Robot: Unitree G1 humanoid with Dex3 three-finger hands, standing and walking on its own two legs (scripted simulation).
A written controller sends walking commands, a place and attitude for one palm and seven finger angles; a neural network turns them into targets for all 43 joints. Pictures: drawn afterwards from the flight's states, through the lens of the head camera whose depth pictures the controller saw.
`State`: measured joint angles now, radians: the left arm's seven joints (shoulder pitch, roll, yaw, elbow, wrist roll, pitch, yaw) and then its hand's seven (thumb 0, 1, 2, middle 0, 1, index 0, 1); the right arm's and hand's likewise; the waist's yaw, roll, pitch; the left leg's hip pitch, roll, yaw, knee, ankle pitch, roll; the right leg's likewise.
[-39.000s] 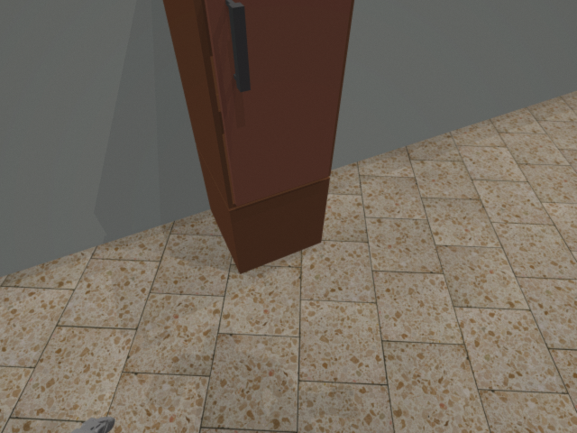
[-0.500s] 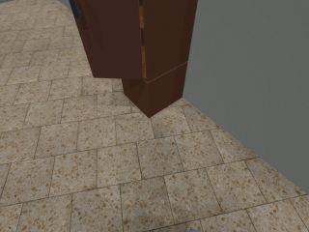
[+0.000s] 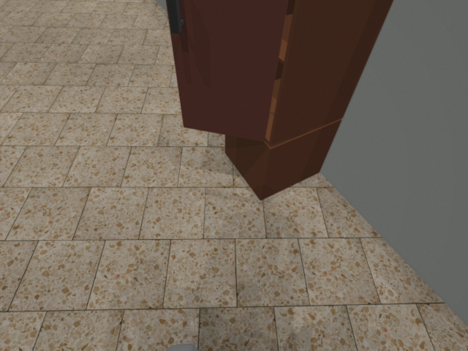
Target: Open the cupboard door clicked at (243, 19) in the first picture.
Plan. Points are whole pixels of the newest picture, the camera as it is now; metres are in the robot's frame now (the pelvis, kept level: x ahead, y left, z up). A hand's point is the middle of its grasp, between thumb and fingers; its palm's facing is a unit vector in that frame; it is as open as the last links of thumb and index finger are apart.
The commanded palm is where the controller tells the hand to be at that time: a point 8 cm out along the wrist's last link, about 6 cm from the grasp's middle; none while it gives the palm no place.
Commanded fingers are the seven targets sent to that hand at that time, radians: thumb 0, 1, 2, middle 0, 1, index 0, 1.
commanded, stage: take the last steps up to it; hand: left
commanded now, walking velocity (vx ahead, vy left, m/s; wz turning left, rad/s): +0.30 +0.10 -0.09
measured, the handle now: out of the picture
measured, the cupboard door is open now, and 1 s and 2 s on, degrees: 48 48 48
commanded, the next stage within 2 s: come to a stop and stand still in 0.56 s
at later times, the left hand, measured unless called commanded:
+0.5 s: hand (163, 266) +0.29 +0.18 -0.14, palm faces -0.02 -0.98 -0.22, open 7.4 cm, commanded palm none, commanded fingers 0.00 0.90 0.90 -0.20 -0.30 -0.20 -0.30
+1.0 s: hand (136, 250) +0.33 +0.27 -0.17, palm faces -0.05 -0.98 -0.18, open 7.4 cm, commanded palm none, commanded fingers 0.00 0.90 0.90 -0.20 -0.30 -0.20 -0.30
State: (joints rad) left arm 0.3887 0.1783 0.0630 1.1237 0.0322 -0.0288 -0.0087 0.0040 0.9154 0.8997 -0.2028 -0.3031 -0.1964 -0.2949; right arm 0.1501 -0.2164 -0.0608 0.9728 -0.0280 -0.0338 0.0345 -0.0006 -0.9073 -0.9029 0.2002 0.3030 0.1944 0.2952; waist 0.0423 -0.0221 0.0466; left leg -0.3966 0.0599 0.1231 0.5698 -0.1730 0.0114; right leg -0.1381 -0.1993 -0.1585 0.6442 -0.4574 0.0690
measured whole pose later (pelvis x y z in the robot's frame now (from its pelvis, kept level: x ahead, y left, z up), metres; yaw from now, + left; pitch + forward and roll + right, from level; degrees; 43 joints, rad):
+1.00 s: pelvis +0.31 +0.08 +0.01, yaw -7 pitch +1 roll -2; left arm 0.24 0.20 0.07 1.05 0.02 0.07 0.02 0.01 0.91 0.90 -0.20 -0.30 -0.19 -0.29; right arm 0.09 -0.12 -0.03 1.01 -0.02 0.01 -0.05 0.00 -0.91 -0.90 0.21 0.30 0.20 0.30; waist 0.02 -0.03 0.08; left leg -0.37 0.08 0.14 0.53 -0.17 0.04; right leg -0.44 -0.01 -0.02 1.11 -0.50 0.04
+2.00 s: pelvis +0.28 +0.04 +0.01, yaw -5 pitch -1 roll -1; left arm 0.32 0.13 -0.01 1.10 0.02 -0.02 0.04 0.01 0.91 0.90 -0.20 -0.30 -0.20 -0.29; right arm 0.27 -0.17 -0.01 1.05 -0.01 -0.01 -0.03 0.01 -0.92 -0.90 0.20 0.30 0.20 0.30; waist 0.00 0.00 0.02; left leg -0.26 0.03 0.03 0.57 -0.28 0.00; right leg -0.19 -0.04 -0.06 0.53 -0.32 0.02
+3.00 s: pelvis +0.33 +0.11 +0.00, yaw -3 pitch -1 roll +0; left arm 0.38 0.16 0.04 1.03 0.03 0.00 0.03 0.00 0.90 0.90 -0.20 -0.30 -0.20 -0.29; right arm 0.29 -0.18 -0.03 0.99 -0.02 -0.01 0.00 0.01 -0.92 -0.90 0.21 0.30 0.20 0.30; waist 0.02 -0.04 0.01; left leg -0.35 0.01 0.11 0.63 -0.23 0.04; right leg -0.21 -0.14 -0.05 0.68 -0.46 0.04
